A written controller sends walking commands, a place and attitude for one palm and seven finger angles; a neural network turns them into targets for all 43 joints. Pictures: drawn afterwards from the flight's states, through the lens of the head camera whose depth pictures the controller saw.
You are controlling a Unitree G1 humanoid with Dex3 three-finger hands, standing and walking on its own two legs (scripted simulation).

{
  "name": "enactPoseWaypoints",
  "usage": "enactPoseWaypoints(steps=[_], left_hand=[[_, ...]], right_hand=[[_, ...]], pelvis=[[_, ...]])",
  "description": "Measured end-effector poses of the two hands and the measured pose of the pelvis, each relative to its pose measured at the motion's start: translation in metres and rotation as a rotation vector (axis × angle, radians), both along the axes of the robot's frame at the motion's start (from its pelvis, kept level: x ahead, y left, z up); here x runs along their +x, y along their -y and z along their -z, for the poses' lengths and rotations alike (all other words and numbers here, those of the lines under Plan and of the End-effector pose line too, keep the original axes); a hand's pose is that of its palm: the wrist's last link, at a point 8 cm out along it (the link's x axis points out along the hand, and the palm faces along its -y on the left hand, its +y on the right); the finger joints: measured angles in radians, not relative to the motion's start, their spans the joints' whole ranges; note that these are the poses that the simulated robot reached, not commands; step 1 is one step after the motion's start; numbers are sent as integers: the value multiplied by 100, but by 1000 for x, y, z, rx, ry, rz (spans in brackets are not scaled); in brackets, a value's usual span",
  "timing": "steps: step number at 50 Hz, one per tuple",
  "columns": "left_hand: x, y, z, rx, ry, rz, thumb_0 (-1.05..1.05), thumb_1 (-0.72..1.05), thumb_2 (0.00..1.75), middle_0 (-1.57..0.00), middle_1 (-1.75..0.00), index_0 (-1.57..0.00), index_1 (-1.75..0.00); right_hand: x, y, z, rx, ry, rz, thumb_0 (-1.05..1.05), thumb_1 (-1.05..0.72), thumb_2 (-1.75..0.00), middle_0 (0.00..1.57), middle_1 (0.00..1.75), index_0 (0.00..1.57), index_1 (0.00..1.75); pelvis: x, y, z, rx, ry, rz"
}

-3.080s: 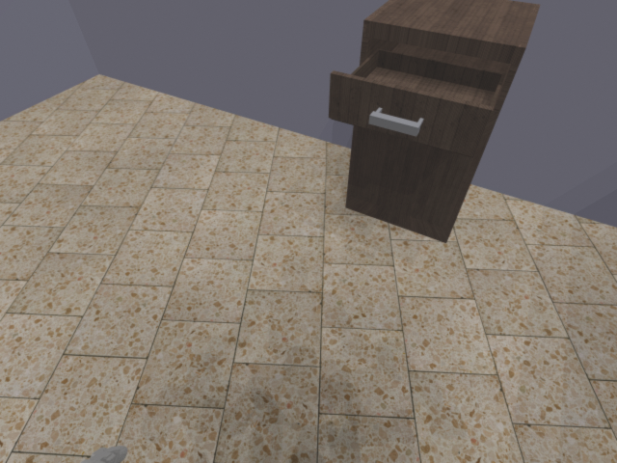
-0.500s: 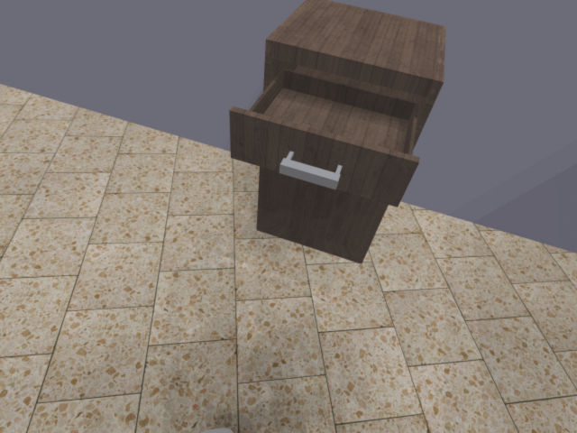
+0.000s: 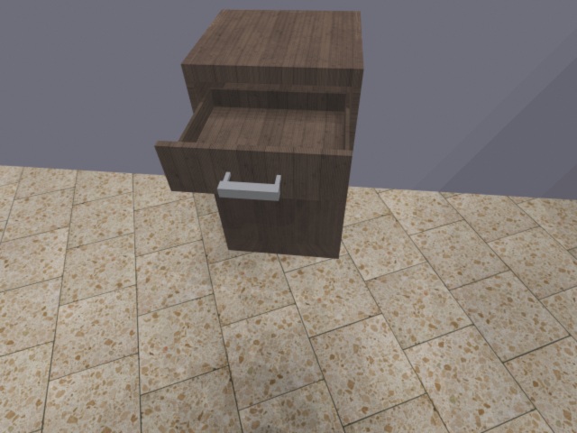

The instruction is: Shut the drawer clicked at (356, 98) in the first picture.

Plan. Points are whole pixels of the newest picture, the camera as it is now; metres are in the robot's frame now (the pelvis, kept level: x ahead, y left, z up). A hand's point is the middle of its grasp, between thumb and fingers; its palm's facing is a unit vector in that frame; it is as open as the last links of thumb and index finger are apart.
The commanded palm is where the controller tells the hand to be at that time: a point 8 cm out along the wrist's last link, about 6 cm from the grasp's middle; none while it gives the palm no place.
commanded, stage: take the last steps up to it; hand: left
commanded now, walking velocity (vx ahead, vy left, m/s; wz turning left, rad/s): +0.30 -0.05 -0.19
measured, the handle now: (251, 184) +0.63 +0.12 -0.05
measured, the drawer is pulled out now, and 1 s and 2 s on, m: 0.30 0.30 0.30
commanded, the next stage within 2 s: come to a stop and stand still in 1.14 s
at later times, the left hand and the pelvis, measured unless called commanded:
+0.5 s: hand out of the picture +0.12 +0.18 -0.17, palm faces -0.07 -0.99 -0.12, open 7.4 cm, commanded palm none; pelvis +0.06 +0.01 +0.01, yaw -6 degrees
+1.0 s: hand (246, 373) +0.25 +0.10 -0.16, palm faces -0.01 -0.98 -0.20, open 7.2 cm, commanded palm none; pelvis +0.20 -0.08 +0.01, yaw -4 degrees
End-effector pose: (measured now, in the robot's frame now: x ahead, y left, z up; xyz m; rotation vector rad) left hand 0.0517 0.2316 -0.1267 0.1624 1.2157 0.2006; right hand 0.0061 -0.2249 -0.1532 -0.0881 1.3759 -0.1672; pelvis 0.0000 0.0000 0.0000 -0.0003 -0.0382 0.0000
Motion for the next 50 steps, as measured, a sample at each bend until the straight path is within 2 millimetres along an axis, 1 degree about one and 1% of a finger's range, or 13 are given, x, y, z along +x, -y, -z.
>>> enactPoseWaypoints(steps=[6,11,14,17,22,26,30,34,36,39,41,45,50], left_hand=[[-2,0,4,-36,-14,11,1,92,90,-20,-30,-20,-30],[-9,-9,22,-85,-58,9,1,91,90,-20,-30,-20,-30],[-9,-14,27,-106,-112,32,1,91,90,-20,-30,-20,-30],[3,-16,22,-119,-132,58,1,91,90,-20,-30,-20,-30],[38,-11,16,-120,-112,83,1,91,90,-20,-30,-20,-30],[76,2,15,-107,-109,128,1,92,90,-20,-30,-20,-30],[129,27,16,-96,-82,192,1,92,90,-20,-30,-19,-30],[190,61,17,-81,-2,237,1,91,90,-20,-30,-20,-30],[213,76,20,-69,62,230,1,91,90,-20,-30,-20,-30],[223,89,13,-66,94,191,1,91,90,-20,-30,-20,-30],[222,92,7,-59,94,147,0,92,90,-20,-30,-20,-30],[219,84,-3,-16,83,102,-2,95,90,-20,-30,-20,-30],[196,85,1,-32,-18,71,-1,94,90,-20,-30,-20,-30]], right_hand=[[-3,1,-16,-26,22,14,1,-91,-89,20,30,20,30],[0,-6,-23,-78,53,23,1,-90,-89,20,30,20,30],[-9,-15,-29,-99,60,58,0,-90,-89,20,30,20,30],[-25,-24,-36,-97,12,91,0,-90,-89,20,30,20,30],[-48,-41,-42,-58,-106,126,0,-90,-89,20,30,20,30],[-59,-50,-41,-16,-183,173,0,-90,-89,20,30,20,30],[-62,-49,-36,31,-252,225,0,-90,-89,20,30,20,30],[-54,-35,-22,79,-321,254,0,-90,-89,20,30,20,30],[-42,-20,-11,99,-344,247,0,-90,-89,20,30,20,30],[0,10,-4,81,-296,213,1,-90,-89,20,30,20,30],[39,33,-3,51,-218,181,1,-90,-89,20,30,20,30],[124,70,-9,-6,-41,115,1,-91,-89,20,30,20,30],[213,90,-22,-43,126,54,0,-91,-89,19,30,20,30]], pelvis=[[4,-1,-6,-7,-19,22],[11,-14,-1,-27,-28,49],[19,-19,-2,-23,-20,69],[30,-21,-9,-26,-20,75],[50,-17,-15,-23,-23,93],[69,-6,-14,-18,-21,113],[91,11,-8,-5,-22,129],[121,36,5,8,-24,132],[134,50,15,13,-22,125],[148,62,11,3,-1,106],[158,68,5,-1,4,96],[177,77,-4,-9,0,79],[200,80,-9,-20,-8,75]])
